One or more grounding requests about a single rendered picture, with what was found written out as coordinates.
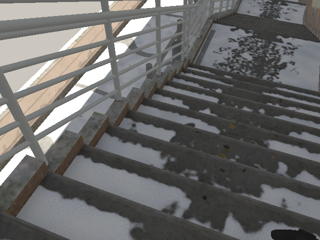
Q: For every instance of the robot right hand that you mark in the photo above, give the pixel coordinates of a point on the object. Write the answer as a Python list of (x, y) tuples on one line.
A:
[(284, 234)]

